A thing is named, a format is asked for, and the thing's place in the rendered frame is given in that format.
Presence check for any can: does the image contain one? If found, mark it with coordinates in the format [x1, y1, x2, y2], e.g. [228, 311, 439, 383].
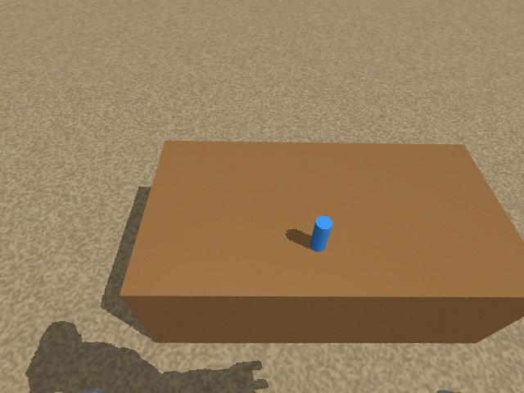
[310, 216, 332, 252]

